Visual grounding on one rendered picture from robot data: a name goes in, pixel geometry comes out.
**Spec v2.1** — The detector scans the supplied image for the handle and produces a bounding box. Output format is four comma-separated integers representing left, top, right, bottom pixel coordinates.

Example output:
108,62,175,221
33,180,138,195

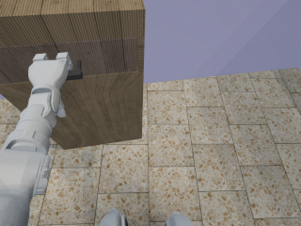
66,59,83,81

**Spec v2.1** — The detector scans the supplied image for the right robot shin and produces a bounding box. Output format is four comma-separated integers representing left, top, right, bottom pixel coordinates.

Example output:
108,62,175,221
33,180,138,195
170,211,181,217

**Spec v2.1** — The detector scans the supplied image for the left robot forearm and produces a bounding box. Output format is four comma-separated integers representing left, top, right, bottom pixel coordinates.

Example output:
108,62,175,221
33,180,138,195
0,85,61,155

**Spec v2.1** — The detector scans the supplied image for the left robot hand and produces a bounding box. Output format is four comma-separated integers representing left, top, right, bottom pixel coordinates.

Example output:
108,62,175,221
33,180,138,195
28,52,73,118

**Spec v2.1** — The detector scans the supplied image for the robot left thigh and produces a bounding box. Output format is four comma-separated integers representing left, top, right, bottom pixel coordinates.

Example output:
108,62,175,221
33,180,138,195
99,212,126,226

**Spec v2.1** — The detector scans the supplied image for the cabinet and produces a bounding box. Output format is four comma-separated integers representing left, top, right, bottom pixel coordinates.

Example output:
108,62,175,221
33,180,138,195
0,0,146,150

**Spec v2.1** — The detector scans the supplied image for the drawer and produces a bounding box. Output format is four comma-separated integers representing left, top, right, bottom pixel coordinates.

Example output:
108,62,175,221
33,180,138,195
0,37,137,84

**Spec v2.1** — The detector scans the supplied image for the robot left upper arm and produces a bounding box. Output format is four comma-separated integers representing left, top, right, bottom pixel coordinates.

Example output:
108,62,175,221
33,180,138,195
0,149,51,226

